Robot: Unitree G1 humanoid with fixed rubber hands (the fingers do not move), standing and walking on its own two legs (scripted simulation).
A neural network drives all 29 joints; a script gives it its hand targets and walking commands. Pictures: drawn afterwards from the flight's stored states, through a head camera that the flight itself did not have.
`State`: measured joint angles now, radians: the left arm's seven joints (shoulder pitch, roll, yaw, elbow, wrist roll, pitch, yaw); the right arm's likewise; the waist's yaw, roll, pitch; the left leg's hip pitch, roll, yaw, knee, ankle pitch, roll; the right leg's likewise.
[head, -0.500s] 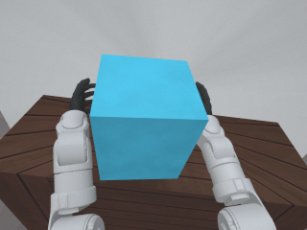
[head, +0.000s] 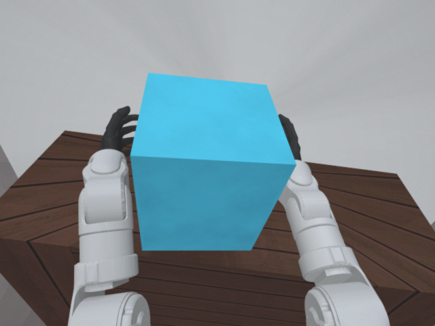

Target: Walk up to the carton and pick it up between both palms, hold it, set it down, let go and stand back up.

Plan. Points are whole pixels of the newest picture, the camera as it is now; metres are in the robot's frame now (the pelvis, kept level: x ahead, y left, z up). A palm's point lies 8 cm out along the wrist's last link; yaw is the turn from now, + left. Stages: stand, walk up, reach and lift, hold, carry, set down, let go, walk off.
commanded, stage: hold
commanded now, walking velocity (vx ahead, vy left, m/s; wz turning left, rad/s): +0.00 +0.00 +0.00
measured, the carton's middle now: (203, 168) +0.37 +0.01 +0.15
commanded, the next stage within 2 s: none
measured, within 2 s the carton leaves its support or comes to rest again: neither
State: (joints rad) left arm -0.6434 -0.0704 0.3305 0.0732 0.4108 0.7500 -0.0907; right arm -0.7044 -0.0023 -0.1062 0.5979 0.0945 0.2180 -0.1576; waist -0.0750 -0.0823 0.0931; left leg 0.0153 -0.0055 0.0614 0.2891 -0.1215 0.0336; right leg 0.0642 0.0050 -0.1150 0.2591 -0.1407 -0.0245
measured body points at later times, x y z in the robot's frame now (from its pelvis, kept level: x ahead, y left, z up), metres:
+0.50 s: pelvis +0.00 +0.00 +0.00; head -0.04 +0.03 +0.45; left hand +0.37 +0.16 +0.20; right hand +0.37 -0.15 +0.18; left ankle +0.04 +0.10 -0.75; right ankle +0.02 -0.10 -0.75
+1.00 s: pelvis +0.01 +0.00 +0.00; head -0.03 +0.03 +0.45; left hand +0.37 +0.16 +0.19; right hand +0.38 -0.15 +0.19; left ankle +0.04 +0.10 -0.75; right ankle +0.02 -0.10 -0.75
